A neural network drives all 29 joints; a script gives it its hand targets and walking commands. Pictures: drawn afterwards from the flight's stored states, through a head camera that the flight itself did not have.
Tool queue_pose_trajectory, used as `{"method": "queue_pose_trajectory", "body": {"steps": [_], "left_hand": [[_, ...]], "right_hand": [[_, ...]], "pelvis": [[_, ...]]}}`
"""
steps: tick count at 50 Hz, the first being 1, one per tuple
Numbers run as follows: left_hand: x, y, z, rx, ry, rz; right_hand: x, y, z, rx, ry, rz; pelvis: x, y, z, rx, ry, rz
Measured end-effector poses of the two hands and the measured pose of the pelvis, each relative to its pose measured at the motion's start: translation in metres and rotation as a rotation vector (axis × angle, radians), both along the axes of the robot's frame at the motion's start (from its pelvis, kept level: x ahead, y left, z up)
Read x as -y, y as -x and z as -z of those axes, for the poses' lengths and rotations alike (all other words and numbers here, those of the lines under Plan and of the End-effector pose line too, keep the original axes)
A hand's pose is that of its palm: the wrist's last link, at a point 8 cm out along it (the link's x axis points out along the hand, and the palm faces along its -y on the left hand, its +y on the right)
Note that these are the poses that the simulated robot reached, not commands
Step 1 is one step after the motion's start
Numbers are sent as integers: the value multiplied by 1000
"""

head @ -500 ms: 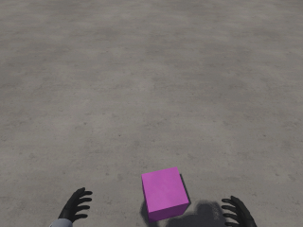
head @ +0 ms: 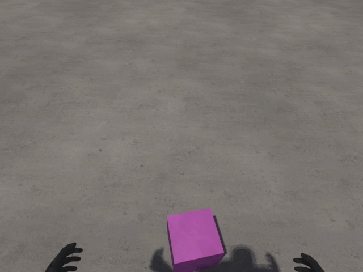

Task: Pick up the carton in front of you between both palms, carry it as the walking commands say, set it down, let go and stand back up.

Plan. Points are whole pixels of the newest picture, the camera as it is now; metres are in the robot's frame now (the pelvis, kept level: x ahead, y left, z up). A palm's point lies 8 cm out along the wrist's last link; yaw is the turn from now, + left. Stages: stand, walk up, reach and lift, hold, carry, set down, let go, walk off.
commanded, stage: stand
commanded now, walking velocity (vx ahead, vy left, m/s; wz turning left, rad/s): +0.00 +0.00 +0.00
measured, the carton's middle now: (192, 242) +0.39 -0.05 -0.64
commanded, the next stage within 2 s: none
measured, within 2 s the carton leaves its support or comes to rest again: neither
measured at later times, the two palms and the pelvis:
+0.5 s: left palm out of the picture +0.11 +0.30 -0.09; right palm out of the picture +0.11 -0.29 -0.08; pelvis -0.01 +0.00 +0.01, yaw +0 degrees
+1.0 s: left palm out of the picture +0.07 +0.30 -0.09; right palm out of the picture +0.07 -0.31 -0.08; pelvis -0.03 +0.00 +0.01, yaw +0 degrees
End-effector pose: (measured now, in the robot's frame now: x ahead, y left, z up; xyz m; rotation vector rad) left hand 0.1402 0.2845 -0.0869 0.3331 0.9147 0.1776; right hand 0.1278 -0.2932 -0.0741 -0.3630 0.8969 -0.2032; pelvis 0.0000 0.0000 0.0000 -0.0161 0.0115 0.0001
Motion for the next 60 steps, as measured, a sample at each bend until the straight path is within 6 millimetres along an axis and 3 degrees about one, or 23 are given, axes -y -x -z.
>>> {"method": "queue_pose_trajectory", "body": {"steps": [13, 42, 60], "left_hand": [[-5, 6, 4, -37, 4, -26], [-17, 61, 4, -139, -18, -58], [-17, 76, 3, -179, -32, -65]], "right_hand": [[-6, 3, 2, -24, -3, 4], [8, 49, 9, -117, -1, 24], [19, 67, 13, -171, 0, 41]], "pelvis": [[-3, -4, -4, 14, -1, -1], [0, 23, -12, 53, -9, 3], [5, 32, -14, 58, -11, 5]]}}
